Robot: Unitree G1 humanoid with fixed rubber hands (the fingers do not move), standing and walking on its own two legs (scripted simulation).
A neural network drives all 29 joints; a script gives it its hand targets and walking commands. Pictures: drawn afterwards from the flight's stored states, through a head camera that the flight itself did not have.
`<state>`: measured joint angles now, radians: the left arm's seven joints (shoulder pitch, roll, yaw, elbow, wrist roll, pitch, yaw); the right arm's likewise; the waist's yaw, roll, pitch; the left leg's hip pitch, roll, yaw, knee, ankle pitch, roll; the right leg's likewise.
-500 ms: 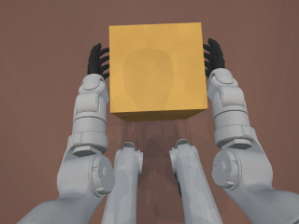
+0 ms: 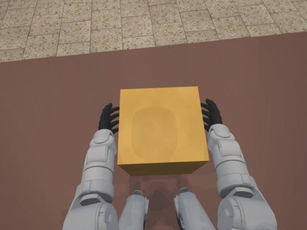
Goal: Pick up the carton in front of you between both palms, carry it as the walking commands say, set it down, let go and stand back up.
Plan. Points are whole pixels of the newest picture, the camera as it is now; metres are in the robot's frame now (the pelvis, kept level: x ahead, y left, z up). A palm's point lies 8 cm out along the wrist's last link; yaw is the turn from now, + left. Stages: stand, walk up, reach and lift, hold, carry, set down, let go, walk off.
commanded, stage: reach and lift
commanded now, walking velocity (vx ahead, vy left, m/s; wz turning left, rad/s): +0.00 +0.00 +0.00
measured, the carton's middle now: (160, 137) +0.38 +0.00 -0.10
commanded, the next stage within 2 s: hold in 1.58 s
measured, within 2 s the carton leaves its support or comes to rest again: neither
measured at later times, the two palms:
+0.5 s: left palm (85, 121) +0.34 +0.15 +0.11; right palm (237, 114) +0.34 -0.15 +0.11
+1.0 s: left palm (78, 119) +0.33 +0.15 +0.14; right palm (245, 112) +0.33 -0.15 +0.14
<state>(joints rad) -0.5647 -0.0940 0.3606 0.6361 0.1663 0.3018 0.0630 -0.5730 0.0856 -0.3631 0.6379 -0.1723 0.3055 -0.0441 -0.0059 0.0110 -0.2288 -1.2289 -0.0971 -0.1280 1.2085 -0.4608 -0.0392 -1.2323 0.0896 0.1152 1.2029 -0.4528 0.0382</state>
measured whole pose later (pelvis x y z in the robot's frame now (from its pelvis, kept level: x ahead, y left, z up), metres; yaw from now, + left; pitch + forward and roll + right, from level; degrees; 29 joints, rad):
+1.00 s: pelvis +0.03 +0.00 +0.12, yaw +0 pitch -4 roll +0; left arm -0.32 -0.16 0.30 0.38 0.28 0.61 -0.01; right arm -0.32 0.16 -0.30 0.37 -0.29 0.62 0.01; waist 0.00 0.00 0.00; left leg -0.17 -0.05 -0.15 0.46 -0.22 -0.01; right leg -0.18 0.04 0.14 0.46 -0.22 0.02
